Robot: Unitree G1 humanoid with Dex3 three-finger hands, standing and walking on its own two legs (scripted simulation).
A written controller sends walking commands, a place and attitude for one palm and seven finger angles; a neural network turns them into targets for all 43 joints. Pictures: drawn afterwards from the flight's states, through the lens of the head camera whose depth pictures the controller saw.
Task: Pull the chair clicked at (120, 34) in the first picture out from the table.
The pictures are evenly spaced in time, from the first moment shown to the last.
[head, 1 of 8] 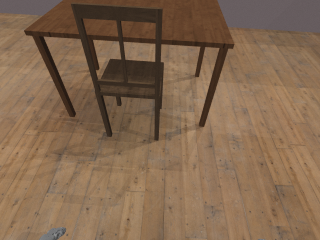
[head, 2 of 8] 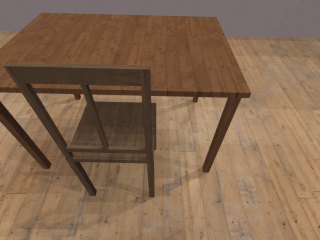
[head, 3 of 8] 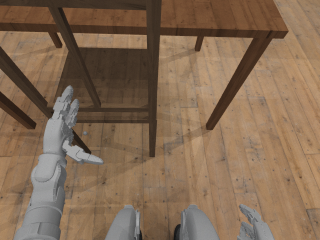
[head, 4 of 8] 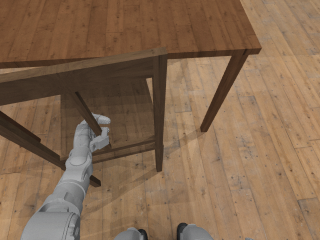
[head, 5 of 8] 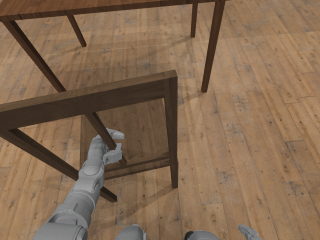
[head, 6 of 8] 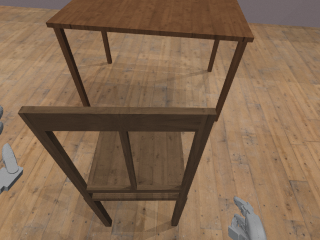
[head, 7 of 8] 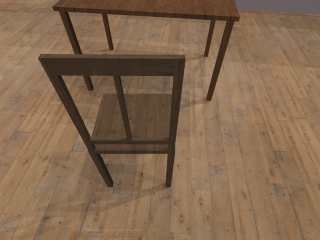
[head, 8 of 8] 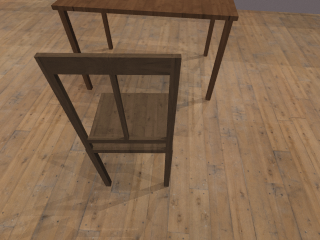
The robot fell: no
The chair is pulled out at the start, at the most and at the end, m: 0.00 0.69 0.68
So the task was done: yes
